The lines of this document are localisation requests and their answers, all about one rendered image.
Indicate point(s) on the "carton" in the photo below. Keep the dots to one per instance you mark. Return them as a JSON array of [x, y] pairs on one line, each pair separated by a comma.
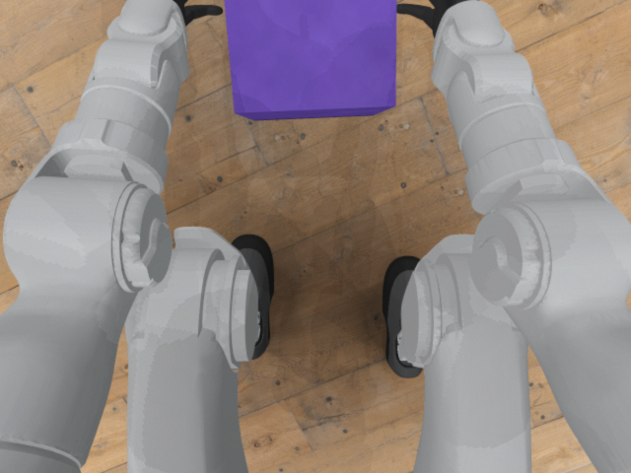
[[293, 59]]

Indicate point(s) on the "left robot upper arm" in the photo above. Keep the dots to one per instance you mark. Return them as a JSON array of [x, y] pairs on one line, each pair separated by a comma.
[[81, 249]]

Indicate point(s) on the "left robot foot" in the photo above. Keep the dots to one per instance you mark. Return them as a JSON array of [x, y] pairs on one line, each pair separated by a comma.
[[258, 256]]

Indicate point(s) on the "right robot foot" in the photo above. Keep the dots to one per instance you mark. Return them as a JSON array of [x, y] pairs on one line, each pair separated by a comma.
[[397, 276]]

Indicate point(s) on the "robot right forearm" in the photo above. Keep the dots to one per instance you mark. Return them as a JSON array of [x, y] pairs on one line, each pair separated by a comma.
[[501, 124]]

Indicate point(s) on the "robot foot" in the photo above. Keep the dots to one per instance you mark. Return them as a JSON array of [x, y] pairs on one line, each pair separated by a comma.
[[397, 276], [258, 256]]

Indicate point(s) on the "left robot hand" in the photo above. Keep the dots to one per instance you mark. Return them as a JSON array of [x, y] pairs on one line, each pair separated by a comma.
[[192, 12]]

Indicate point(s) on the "robot left forearm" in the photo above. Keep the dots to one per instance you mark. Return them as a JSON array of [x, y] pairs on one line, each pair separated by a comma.
[[127, 110]]

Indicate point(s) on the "right robot hand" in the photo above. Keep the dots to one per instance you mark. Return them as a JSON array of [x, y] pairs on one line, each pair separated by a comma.
[[431, 17]]

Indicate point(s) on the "right robot upper arm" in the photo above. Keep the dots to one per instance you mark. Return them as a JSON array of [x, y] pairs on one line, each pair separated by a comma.
[[561, 269]]

